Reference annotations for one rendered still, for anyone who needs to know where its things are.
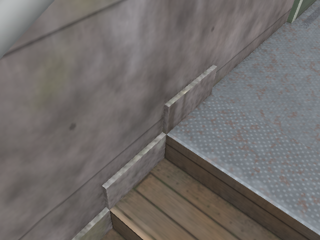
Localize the stairs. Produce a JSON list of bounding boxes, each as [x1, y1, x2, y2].
[[101, 135, 320, 240]]

